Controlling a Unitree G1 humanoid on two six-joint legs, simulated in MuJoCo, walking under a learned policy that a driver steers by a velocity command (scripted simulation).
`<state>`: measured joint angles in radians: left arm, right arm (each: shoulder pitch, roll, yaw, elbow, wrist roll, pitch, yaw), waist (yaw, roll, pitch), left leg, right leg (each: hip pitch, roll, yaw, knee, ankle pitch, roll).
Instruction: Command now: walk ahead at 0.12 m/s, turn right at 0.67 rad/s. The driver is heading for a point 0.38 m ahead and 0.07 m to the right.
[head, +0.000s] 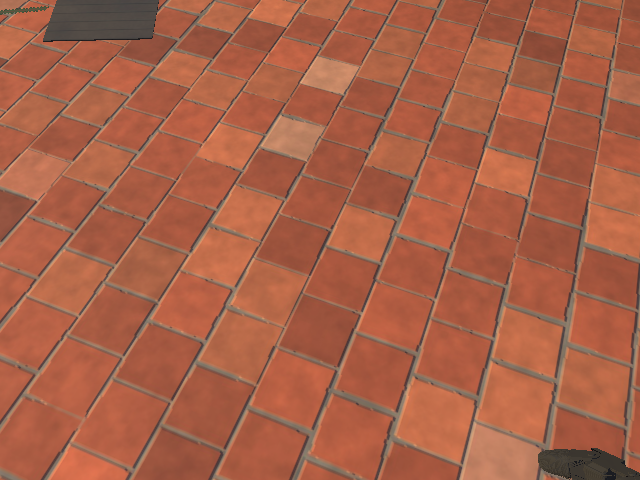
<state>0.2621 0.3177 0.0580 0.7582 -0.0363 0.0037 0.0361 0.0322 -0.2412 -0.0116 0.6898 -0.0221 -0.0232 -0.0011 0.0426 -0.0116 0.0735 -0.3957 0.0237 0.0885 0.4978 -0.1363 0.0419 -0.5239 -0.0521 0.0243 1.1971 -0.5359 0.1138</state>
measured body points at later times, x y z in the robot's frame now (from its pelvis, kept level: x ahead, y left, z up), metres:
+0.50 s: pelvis +0.07 -0.06 +0.01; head +0.09 -0.09 +0.45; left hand +0.31 +0.13 -0.07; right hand +0.10 -0.37 -0.13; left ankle +0.12 +0.09 -0.68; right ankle +0.08 -0.15 -0.73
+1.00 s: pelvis +0.08 +0.00 +0.01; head +0.11 +0.04 +0.46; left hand +0.22 +0.30 -0.11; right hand +0.24 -0.27 -0.07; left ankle +0.06 +0.08 -0.73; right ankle +0.09 -0.16 -0.65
